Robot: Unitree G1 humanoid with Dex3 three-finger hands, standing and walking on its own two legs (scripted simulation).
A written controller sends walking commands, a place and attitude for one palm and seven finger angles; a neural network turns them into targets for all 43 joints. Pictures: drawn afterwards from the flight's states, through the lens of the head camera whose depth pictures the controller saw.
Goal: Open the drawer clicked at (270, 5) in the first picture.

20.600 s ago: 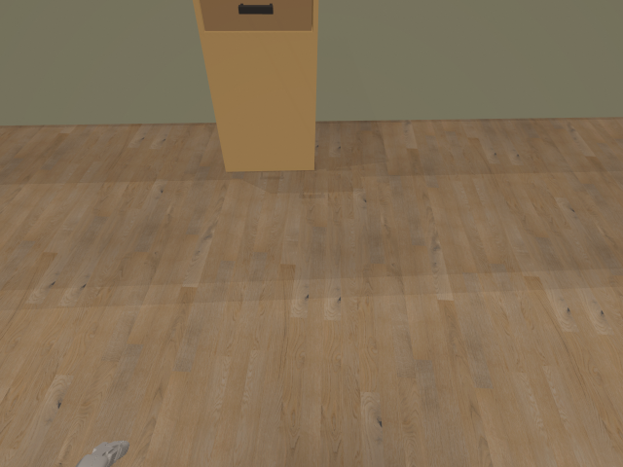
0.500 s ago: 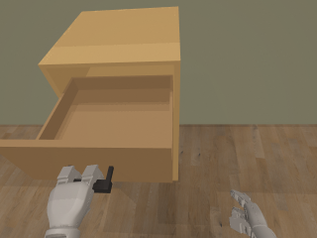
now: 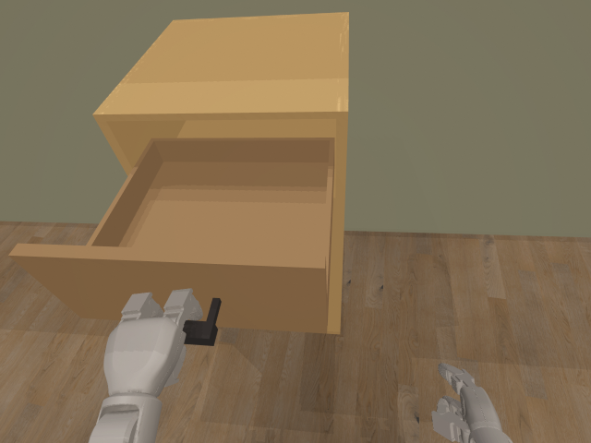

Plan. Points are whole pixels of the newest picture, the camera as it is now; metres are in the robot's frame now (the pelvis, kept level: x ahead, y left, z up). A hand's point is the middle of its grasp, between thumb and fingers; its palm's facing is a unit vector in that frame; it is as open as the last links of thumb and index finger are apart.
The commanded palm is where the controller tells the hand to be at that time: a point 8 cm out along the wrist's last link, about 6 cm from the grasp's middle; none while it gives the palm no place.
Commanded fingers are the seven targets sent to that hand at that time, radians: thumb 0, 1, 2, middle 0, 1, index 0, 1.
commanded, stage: open the thumb to release the handle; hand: left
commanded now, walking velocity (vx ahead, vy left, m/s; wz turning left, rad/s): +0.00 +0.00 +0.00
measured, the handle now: (174, 316) +0.27 +0.20 +0.04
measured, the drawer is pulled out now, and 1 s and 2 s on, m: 0.30 0.30 0.30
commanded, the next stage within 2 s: lift the hand off the handle in 0.22 s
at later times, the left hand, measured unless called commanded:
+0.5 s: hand (164, 362) +0.21 +0.20 +0.02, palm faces +0.05 -0.11 -0.99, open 13.8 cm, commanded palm +0.19 +0.21 +0.07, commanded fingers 0.00 -0.50 0.30 -0.30 -1.20 -0.30 -1.20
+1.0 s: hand (148, 337) +0.23 +0.21 +0.06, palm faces +0.10 -0.12 -0.99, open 13.3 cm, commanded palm +0.20 +0.21 +0.12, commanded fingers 0.00 -0.50 0.30 -0.30 -1.20 -0.30 -1.20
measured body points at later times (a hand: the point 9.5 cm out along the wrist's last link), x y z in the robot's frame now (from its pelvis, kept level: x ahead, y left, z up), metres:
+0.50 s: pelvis +0.00 +0.00 +0.00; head +0.02 -0.03 +0.45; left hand +0.20 +0.20 +0.07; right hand +0.20 -0.22 -0.10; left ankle +0.01 +0.13 -0.71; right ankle -0.01 -0.08 -0.71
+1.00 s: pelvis +0.00 +0.01 +0.01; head +0.00 -0.03 +0.46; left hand +0.21 +0.21 +0.12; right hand +0.22 -0.20 -0.09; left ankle +0.01 +0.13 -0.71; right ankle -0.01 -0.08 -0.71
